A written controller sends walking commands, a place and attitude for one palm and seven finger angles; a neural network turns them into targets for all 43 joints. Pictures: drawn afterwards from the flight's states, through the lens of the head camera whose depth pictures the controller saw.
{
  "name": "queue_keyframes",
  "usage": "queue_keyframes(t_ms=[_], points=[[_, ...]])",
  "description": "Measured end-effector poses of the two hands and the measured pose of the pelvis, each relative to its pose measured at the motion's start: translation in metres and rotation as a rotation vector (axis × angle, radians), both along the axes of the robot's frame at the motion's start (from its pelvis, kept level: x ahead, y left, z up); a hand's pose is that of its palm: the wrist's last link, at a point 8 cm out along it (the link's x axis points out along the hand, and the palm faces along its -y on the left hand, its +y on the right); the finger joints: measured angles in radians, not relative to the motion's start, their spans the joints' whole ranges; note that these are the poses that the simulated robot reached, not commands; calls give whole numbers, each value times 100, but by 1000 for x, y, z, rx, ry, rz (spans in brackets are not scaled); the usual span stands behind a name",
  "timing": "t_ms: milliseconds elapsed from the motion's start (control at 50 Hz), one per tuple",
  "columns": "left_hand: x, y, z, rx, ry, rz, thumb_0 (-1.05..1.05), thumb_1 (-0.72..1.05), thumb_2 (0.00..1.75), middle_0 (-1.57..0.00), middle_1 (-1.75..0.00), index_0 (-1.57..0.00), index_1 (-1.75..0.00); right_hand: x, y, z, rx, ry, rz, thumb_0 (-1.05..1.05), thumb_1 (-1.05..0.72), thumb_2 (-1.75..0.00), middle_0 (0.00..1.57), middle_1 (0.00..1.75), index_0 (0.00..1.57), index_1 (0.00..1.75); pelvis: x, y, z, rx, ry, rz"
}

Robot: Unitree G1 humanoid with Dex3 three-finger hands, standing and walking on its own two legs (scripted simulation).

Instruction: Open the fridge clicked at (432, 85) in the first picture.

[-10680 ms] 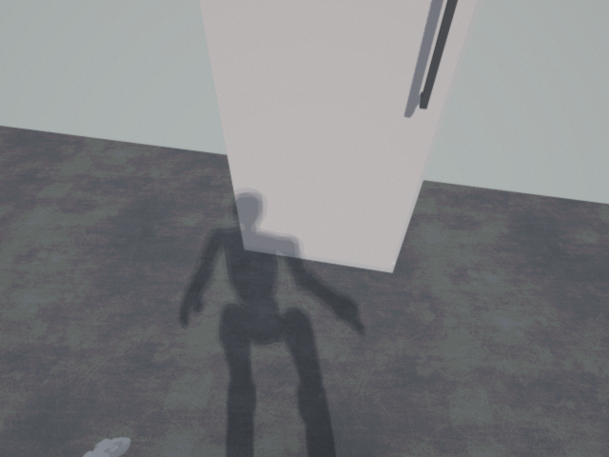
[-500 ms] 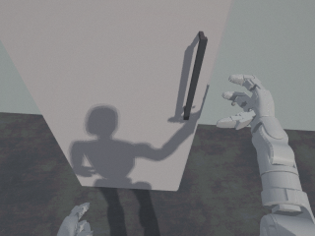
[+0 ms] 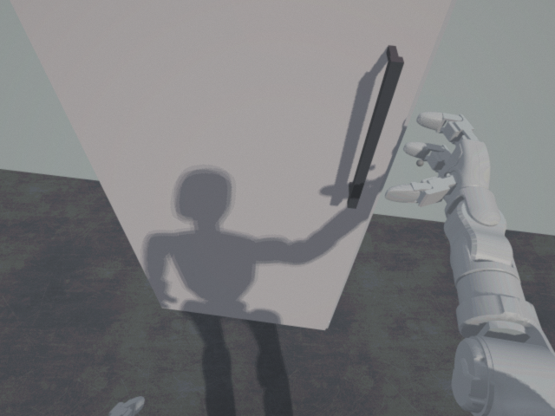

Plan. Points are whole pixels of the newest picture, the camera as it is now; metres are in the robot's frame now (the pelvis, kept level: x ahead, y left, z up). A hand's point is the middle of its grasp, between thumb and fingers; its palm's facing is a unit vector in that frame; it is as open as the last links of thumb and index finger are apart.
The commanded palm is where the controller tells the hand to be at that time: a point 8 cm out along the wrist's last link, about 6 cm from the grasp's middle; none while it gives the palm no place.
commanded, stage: move the hooked fingers beside the handle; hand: right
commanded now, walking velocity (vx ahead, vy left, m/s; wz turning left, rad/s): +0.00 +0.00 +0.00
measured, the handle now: (369, 139) +0.50 -0.08 +0.16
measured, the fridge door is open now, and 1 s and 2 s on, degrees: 0 0 0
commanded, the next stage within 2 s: feel for the door with the fingertips in 0.72 s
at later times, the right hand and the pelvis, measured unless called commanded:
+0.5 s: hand (413, 161) +0.45 -0.14 +0.16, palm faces +0.02 +1.00 +0.04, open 14.0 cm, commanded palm +0.42 -0.19 +0.17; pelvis +0.00 -0.01 +0.00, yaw -1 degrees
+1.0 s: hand (408, 165) +0.44 -0.13 +0.16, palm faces +0.01 +1.00 +0.04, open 14.0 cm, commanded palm +0.41 -0.17 +0.17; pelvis +0.01 -0.01 +0.00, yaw -1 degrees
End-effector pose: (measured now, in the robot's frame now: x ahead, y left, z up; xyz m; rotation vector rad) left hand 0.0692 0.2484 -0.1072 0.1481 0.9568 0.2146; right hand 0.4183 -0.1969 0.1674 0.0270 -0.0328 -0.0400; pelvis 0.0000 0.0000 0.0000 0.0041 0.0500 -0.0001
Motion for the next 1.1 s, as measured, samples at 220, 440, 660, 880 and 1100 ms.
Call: queue_keyframes(t_ms=[220,440,660,880,1100], points=[[12,-3,3,16,-11,-25,1,91,90,-20,-30,-20,-30,-7,-10,-7,5,19,0,-2,50,-30,30,120,30,120,0,-3,0,6,-6,-15],[35,-15,7,9,-64,-67,1,91,90,-20,-30,-20,-30,7,3,-4,8,32,28,-2,50,-30,30,120,30,120,1,-9,-1,7,12,-25],[22,-20,1,-12,-14,-42,1,91,90,-20,-30,-20,-30,12,3,-10,6,23,16,-2,50,-30,30,120,30,120,8,-11,-2,6,19,-8],[24,-15,1,-3,1,-43,1,91,90,-20,-30,-20,-30,1,3,-9,3,37,20,-2,50,-30,30,120,30,120,8,-9,0,9,2,-16],[43,-16,6,-5,-60,-77,1,91,90,-20,-30,-20,-30,0,30,-4,15,29,43,-2,50,-30,30,120,30,120,3,-6,-1,5,1,-22]])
